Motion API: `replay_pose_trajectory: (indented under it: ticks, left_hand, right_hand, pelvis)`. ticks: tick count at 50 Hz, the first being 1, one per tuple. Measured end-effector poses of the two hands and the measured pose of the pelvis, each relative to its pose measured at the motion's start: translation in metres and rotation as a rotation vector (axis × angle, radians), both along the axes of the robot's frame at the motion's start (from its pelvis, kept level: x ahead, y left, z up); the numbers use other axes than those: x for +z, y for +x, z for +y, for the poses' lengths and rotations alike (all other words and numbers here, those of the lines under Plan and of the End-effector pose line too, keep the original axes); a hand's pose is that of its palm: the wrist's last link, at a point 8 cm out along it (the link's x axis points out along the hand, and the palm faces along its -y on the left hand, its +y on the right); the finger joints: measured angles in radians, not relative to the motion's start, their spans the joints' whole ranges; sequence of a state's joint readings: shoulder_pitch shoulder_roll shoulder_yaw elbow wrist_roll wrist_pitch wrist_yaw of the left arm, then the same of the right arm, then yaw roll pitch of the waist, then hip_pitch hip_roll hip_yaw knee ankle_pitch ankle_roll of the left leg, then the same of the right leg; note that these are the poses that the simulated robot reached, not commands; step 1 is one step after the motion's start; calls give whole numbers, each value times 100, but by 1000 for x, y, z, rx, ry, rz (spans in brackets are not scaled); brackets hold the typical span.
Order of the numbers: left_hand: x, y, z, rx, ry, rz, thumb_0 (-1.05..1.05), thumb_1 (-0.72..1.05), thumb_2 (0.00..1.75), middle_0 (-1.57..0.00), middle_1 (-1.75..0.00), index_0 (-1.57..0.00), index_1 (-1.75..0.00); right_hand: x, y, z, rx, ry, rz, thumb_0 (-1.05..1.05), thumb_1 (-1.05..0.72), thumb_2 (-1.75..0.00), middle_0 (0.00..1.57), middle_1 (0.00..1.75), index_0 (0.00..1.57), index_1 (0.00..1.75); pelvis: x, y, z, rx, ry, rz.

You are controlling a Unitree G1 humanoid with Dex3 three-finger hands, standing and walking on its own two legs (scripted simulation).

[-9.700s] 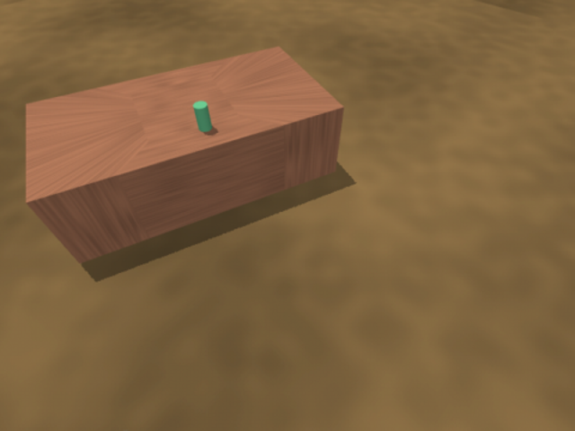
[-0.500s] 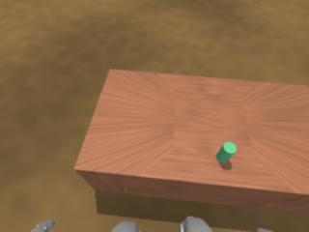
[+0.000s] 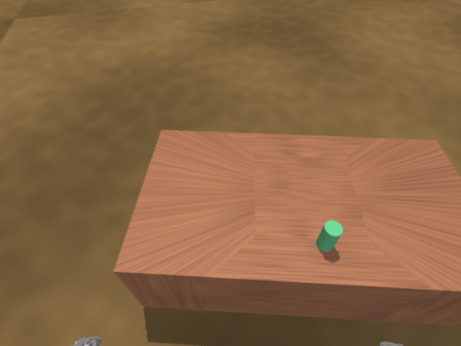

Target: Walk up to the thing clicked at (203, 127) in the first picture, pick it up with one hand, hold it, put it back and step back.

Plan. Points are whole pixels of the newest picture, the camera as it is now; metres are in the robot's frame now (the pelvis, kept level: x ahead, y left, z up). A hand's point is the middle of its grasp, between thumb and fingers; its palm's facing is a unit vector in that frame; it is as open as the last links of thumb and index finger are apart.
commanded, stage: walk up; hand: right
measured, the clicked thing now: (328, 236) +0.49 -0.27 -0.33
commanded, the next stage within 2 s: stand in 0.72 s
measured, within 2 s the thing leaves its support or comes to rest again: neither
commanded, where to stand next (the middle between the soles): +0.05 +0.01 m, yaw -1 degrees
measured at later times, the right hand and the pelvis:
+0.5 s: hand out of the picture +0.08 -0.25 -0.15, palm faces +0.00 +0.95 -0.32, open 7.4 cm; pelvis +0.00 +0.00 +0.01, yaw -1 degrees
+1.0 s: hand out of the picture +0.09 -0.26 -0.15, palm faces +0.00 +0.94 -0.33, open 7.4 cm; pelvis +0.01 -0.01 +0.01, yaw -1 degrees
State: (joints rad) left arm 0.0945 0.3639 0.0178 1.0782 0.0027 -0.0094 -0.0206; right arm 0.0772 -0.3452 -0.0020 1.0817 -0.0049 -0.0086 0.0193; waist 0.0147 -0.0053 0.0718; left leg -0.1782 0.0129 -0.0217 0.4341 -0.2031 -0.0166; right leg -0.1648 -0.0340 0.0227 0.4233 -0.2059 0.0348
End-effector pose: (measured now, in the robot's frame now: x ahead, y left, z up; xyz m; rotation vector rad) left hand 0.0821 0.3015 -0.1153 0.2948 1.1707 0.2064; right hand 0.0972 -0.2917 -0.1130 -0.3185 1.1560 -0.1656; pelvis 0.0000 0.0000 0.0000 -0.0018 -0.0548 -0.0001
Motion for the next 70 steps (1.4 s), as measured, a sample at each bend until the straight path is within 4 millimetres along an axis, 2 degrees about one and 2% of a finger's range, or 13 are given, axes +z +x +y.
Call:
replay_pose_trajectory:
  ticks: [9,17,27,41,70]
  left_hand:
    - [1,-1,-3,-12,-6,27,1,90,90,-20,-30,-20,-30]
    - [-1,-8,-7,-7,-11,62,1,90,90,-20,-30,-20,-30]
    - [-2,-9,-9,3,-12,90,1,90,90,-20,-30,-20,-30]
    - [1,10,-11,-16,-3,51,1,90,90,-20,-30,-20,-30]
    - [3,8,-15,-35,10,67,1,90,90,-20,-30,-20,-30]
  right_hand:
    - [0,-21,-5,-45,-5,38,0,-90,-89,21,30,20,30]
    - [-2,-29,-6,-57,0,65,0,-90,-89,21,30,20,30]
    - [-4,-24,-5,-62,6,75,0,-90,-89,21,30,20,30]
    - [0,-7,-7,-58,4,38,0,-90,-89,21,30,20,30]
    - [-3,-21,-17,-66,1,91,0,-90,-89,21,30,20,30]
  pelvis:
    - [4,-1,1,-8,1,0]
    - [5,0,0,-11,0,8]
    - [5,6,-2,-14,1,17]
    - [6,12,-4,-16,5,14]
    - [6,16,-10,-12,4,18]
